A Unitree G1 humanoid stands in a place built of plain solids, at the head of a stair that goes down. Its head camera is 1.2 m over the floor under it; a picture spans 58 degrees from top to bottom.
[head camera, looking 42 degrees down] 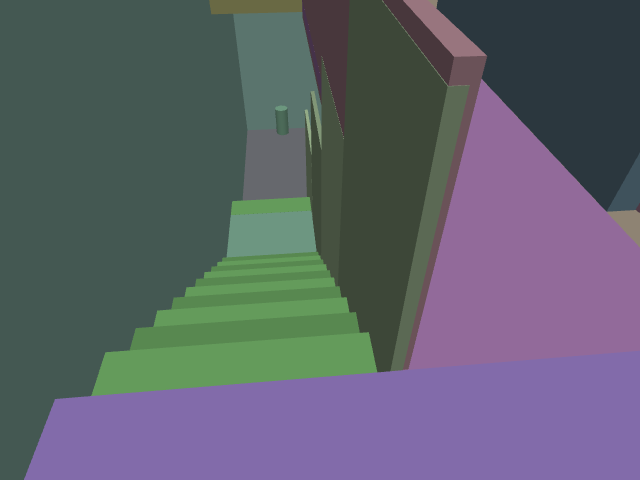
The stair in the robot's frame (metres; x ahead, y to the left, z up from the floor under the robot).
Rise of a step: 0.19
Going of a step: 0.26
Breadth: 1.00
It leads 5 degrees to the left of straight ahead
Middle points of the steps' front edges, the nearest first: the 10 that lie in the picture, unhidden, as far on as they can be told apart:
0.68 0.28 0.00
0.97 0.31 -0.19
1.22 0.33 -0.39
1.48 0.35 -0.58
1.73 0.38 -0.78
1.99 0.40 -0.97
2.24 0.42 -1.17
2.50 0.45 -1.36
2.75 0.47 -1.56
3.01 0.49 -1.75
